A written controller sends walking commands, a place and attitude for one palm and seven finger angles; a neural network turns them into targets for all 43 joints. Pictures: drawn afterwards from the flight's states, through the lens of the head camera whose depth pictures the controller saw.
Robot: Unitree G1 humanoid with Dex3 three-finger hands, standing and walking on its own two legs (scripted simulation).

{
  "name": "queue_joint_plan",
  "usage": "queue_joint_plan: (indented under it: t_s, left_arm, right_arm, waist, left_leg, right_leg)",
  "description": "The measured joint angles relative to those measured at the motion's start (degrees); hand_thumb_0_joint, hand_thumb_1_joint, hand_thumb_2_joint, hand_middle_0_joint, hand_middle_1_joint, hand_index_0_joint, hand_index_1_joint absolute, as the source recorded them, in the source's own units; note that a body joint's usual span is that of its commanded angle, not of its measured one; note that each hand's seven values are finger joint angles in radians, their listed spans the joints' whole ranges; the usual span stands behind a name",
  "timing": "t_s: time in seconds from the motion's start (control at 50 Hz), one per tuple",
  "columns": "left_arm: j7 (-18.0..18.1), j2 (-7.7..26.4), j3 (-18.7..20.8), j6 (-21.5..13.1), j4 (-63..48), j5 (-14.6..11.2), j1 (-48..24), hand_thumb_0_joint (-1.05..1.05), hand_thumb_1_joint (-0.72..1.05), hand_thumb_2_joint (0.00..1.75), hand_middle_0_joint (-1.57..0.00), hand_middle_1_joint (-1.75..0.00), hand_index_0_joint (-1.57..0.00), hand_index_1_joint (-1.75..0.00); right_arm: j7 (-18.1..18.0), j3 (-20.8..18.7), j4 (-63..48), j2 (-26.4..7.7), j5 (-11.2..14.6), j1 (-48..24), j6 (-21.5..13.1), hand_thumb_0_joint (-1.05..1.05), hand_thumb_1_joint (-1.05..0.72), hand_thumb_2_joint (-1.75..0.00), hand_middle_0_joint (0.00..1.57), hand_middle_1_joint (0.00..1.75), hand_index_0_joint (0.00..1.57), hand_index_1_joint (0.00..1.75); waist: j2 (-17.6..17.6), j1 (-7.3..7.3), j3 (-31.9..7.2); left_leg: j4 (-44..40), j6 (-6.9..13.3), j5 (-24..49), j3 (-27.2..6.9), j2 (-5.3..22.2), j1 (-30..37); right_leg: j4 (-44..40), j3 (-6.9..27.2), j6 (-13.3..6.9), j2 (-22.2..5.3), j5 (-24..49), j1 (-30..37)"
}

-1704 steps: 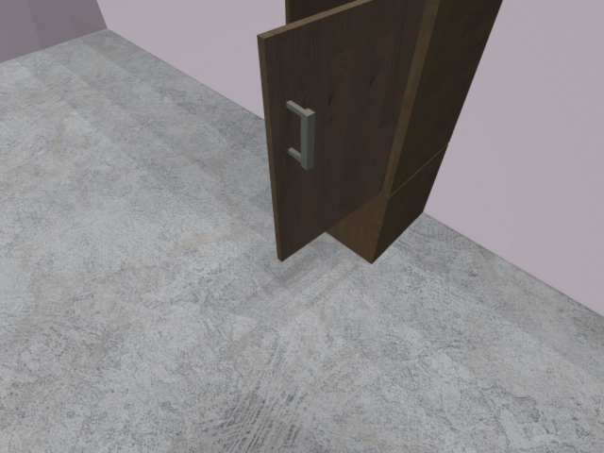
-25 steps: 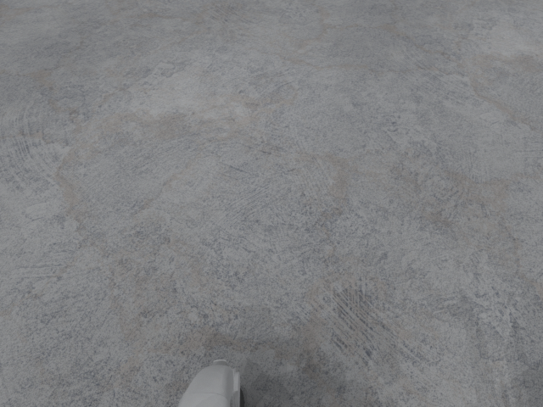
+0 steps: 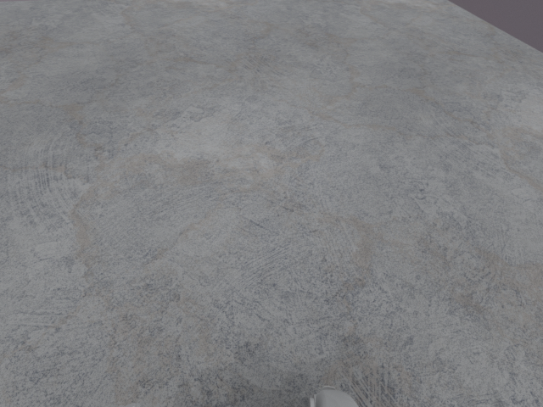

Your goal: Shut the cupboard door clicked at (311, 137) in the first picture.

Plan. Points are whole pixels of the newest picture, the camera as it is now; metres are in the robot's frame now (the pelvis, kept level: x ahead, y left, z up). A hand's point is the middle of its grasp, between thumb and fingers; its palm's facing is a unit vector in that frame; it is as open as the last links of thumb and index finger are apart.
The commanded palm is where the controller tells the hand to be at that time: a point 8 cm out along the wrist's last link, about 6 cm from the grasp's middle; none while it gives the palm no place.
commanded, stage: turn to face it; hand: left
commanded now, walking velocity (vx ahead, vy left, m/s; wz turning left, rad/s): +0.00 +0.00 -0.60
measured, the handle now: out of the picture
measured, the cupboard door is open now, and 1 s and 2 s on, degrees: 56 56 56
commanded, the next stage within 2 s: none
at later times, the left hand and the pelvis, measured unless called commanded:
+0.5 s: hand (183, 386) +0.18 +0.16 -0.17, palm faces -0.23 -0.95 -0.22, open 7.4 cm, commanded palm none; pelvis +0.09 -0.02 +0.00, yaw -17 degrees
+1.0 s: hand (222, 292) +0.35 +0.11 -0.16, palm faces -0.58 -0.77 -0.24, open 7.4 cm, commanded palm none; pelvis +0.12 +0.01 -0.01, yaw -36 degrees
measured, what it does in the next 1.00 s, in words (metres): walks ahead, turning right: right foot, then left foot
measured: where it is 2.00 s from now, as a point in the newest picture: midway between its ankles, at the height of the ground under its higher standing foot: outside the picture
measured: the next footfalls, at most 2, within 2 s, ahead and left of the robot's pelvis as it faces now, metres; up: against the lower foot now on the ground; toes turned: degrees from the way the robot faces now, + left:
right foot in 0.18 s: +0.09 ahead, -0.13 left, +0.00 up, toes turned -12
left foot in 0.60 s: +0.21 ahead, +0.11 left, +0.00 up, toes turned -20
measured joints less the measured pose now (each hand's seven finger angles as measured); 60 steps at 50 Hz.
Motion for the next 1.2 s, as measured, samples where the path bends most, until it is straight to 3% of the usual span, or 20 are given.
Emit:
queue_joint_plan:
  t_s: [0.12, 0.2, 0.22, 0.26, 0.32, 0.4, 0.5, 0.58, 0.62, 0.68, 0.74, 0.86, 0.98, 1.04, 1.06, 1.1, 1.14, 1.2]
  left_arm:
    - [-0.8, -2.8, -0.4, 1.8, 1.3, 0.0, 1.5, 0.0, 0.91, 0.9, -0.2, -0.3, -0.2, -0.3]
    - [-1.0, -3.5, -0.4, 0.8, 0.7, 0.2, 2.2, 0.0, 0.91, 0.9, -0.2, -0.3, -0.2, -0.3]
    - [-0.9, -3.6, -0.4, 0.0, 0.6, 0.3, 2.0, 0.0, 0.91, 0.9, -0.2, -0.3, -0.2, -0.3]
    - [-0.2, -3.6, -0.4, -0.9, 0.2, 0.1, 2.1, 0.0, 0.91, 0.9, -0.2, -0.3, -0.2, -0.3]
    - [0.6, -3.3, -0.2, -0.8, -0.1, -0.1, 2.5, 0.0, 0.91, 0.89, -0.2, -0.3, -0.2, -0.3]
    - [0.5, -2.5, 0.1, -0.4, 0.3, 0.1, 3.2, 0.0, 0.91, 0.89, -0.2, -0.3, -0.2, -0.3]
    - [-0.3, -1.4, 0.6, 0.0, 0.0, 0.5, 3.5, 0.0, 0.91, 0.89, -0.2, -0.3, -0.2, -0.3]
    - [-0.7, 0.0, 1.3, 0.7, -0.8, 0.4, 3.4, 0.0, 0.9, 0.89, -0.2, -0.3, -0.2, -0.3]
    - [-0.7, 1.1, 1.7, 1.3, -1.2, -0.1, 3.1, 0.0, 0.9, 0.9, -0.2, -0.3, -0.2, -0.3]
    - [-0.8, 3.1, 2.2, 2.1, -1.6, -0.1, 1.8, 0.0, 0.91, 0.9, -0.2, -0.3, -0.2, -0.3]
    - [-1.6, 4.5, 2.6, 2.5, -2.6, 0.1, 0.5, 0.0, 0.91, 0.9, -0.2, -0.3, -0.2, -0.3]
    - [-2.7, 5.1, 2.5, 3.1, -4.3, 0.1, -1.5, 0.0, 0.91, 0.9, -0.2, -0.3, -0.19, -0.3]
    - [-3.1, 3.8, 1.5, 3.1, -4.7, 0.1, -3.5, 0.0, 0.91, 0.9, -0.2, -0.3, -0.19, -0.3]
    - [-3.2, 3.2, 0.7, 2.0, -5.4, 0.1, -3.6, 0.0, 0.91, 0.9, -0.2, -0.3, -0.2, -0.3]
    - [-3.0, 2.9, 0.5, 1.2, -5.5, 0.3, -3.6, 0.0, 0.91, 0.9, -0.2, -0.3, -0.2, -0.3]
    - [-2.2, 1.5, -0.3, 0.3, -5.2, 0.1, -3.5, 0.0, 0.91, 0.9, -0.2, -0.3, -0.2, -0.3]
    - [-1.5, 0.5, -0.8, 0.2, -5.1, 0.0, -2.7, 0.0, 0.91, 0.9, -0.2, -0.3, -0.2, -0.3]
    - [-0.9, 0.0, -1.0, 0.5, -4.6, -0.2, -1.5, 0.0, 0.91, 0.9, -0.2, -0.3, -0.2, -0.3]
  right_arm:
    - [-0.5, -0.2, 1.4, 0.2, -0.6, 0.7, 1.2, 0.01, -0.91, -0.9, 0.2, 0.3, 0.21, 0.3]
    - [-0.5, -0.8, 1.7, -0.4, 0.1, 0.9, 1.9, 0.01, -0.91, -0.9, 0.2, 0.3, 0.21, 0.3]
    - [-0.4, -1.1, 1.9, -0.7, 0.4, 0.4, 2.3, 0.01, -0.91, -0.9, 0.2, 0.3, 0.21, 0.3]
    - [-0.3, -1.5, 1.6, -1.3, 0.7, -0.9, 3.4, 0.01, -0.91, -0.9, 0.2, 0.3, 0.21, 0.3]
    - [-0.1, -1.9, 0.2, -2.1, 0.6, -3.5, 4.3, 0.01, -0.91, -0.9, 0.2, 0.3, 0.2, 0.3]
    - [0.3, -2.4, -2.9, -3.1, 0.3, -7.1, 4.2, 0.01, -0.91, -0.9, 0.2, 0.3, 0.2, 0.3]
    - [0.5, -2.5, -5.7, -3.8, 0.5, -10.5, 3.9, 0.01, -0.91, -0.9, 0.2, 0.3, 0.2, 0.3]
    - [0.4, -2.1, -7.3, -3.9, 0.8, -11.7, 3.0, 0.01, -0.91, -0.9, 0.2, 0.3, 0.2, 0.3]
    - [0.3, -1.7, -7.8, -3.7, 0.5, -11.5, 1.9, 0.01, -0.91, -0.9, 0.2, 0.3, 0.2, 0.3]
    - [0.3, -0.5, -8.5, -2.8, -0.4, -10.6, 1.6, 0.01, -0.91, -0.9, 0.2, 0.3, 0.2, 0.3]
    - [0.2, 0.1, -8.8, -2.4, -0.8, -8.7, 2.0, 0.01, -0.91, -0.9, 0.2, 0.3, 0.21, 0.3]
    - [0.2, -0.3, -7.5, -3.3, -0.8, -5.5, 2.4, 0.01, -0.9, -0.89, 0.21, 0.3, 0.21, 0.3]
    - [0.7, -1.6, -5.8, -5.6, -0.8, -2.7, 2.9, 0.01, -0.9, -0.9, 0.2, 0.3, 0.21, 0.3]
    - [1.0, -2.2, -5.1, -6.9, -0.4, -1.0, 3.4, 0.01, -0.9, -0.9, 0.2, 0.3, 0.21, 0.3]
    - [1.0, -2.5, -4.8, -7.5, -0.2, -0.8, 3.8, 0.01, -0.9, -0.9, 0.2, 0.3, 0.21, 0.3]
    - [0.7, -2.9, -4.1, -8.7, 0.1, -1.8, 5.2, 0.01, -0.91, -0.9, 0.2, 0.3, 0.2, 0.3]
    - [0.5, -3.0, -3.9, -8.9, 0.2, -2.7, 5.8, 0.01, -0.91, -0.9, 0.2, 0.3, 0.2, 0.3]
    - [0.8, -2.6, -4.6, -8.0, 0.2, -4.0, 5.5, 0.01, -0.91, -0.9, 0.2, 0.3, 0.2, 0.3]
  waist:
    - [1.3, -0.64, 1.1]
    - [2.9, -0.65, 2.2]
    - [3.6, -0.43, 2.7]
    - [3.7, -0.29, 3.7]
    - [2.9, 0.36, 4.3]
    - [2.1, 0.3, 3.8]
    - [1.2, 1.1, 3.1]
    - [0.3, 1.89, 2.3]
    - [-0.2, 1.88, 1.7]
    - [-1.1, 2.12, 2.4]
    - [-0.5, 1.66, 2.7]
    - [1.1, 0.76, 3.0]
    - [2.8, -1.19, 3.2]
    - [3.5, -1.69, 2.6]
    - [4.0, -1.51, 2.4]
    - [5.7, -1.78, 3.0]
    - [5.8, -1.9, 3.1]
    - [4.7, -1.76, 3.1]
  left_leg:
    - [4.4, -0.9, -6.3, 4.7, 1.6, 1.5]
    - [13.6, -2.7, -11.9, 7.3, 4.8, -0.9]
    - [20.1, -4.1, -11.5, 6.6, 5.9, -3.6]
    - [34.5, -6.4, -14.9, 2.2, 5.3, -9.8]
    - [44.1, -8.1, -13.9, -1.9, 5.2, -17.1]
    - [40.8, -9.6, -9.9, -5.1, 6.9, -21.9]
    - [29.9, -10.4, -8.3, -6.4, 7.3, -21.0]
    - [16.5, -10.2, -4.4, -5.7, 5.9, -15.3]
    - [12.0, -8.1, -0.8, -4.5, 5.8, -13.1]
    - [12.9, -5.8, -2.5, -2.1, 6.9, -11.8]
    - [10.1, -5.7, -1.8, -0.8, 8.6, -9.6]
    - [7.0, -5.8, -1.1, 3.4, 11.1, -6.7]
    - [9.7, -7.0, -3.5, 7.9, 13.1, -6.2]
    - [14.6, -8.3, -6.5, 9.8, 14.1, -7.6]
    - [18.7, -8.9, -9.4, 8.9, 14.3, -9.2]
    - [30.3, -9.5, -15.3, 3.0, 12.6, -13.9]
    - [39.1, -10.0, -15.0, -0.2, 10.4, -18.1]
    - [43.1, -11.0, -10.4, -2.0, 9.3, -21.8]
  right_leg:
    - [-8.5, -3.4, -1.8, 1.7, -6.1, 6.8]
    - [-17.1, -4.9, -4.4, 3.8, -8.2, 13.0]
    - [-17.2, -4.8, -5.3, 4.7, -9.5, 13.1]
    - [-17.7, -4.3, -6.0, 5.5, -9.2, 13.6]
    - [-21.4, -2.5, -6.2, 6.1, -7.1, 15.1]
    - [-25.4, 0.1, -5.7, 6.2, -5.1, 16.3]
    - [-25.4, 3.6, -4.3, 5.8, -5.5, 16.3]
    - [-22.0, 6.7, -2.4, 5.8, -7.7, 15.0]
    - [-17.2, 7.6, -1.8, 6.2, -11.2, 13.0]
    - [-0.6, 4.1, -1.1, 6.2, -20.7, 7.7]
    - [9.7, 0.1, 0.0, 5.0, -20.5, 4.4]
    - [5.4, -2.6, 0.8, 1.8, -16.9, 4.8]
    - [-6.9, -4.5, -0.4, 1.4, -15.3, 9.6]
    - [-18.5, -5.5, -2.1, 1.8, -7.8, 15.1]
    - [-19.3, -5.0, -2.9, 2.2, -9.6, 15.3]
    - [-17.4, -4.3, -3.9, 3.2, -11.1, 14.3]
    - [-18.8, -3.2, -4.1, 3.5, -10.0, 14.7]
    - [-22.3, -1.3, -4.2, 3.9, -7.7, 15.9]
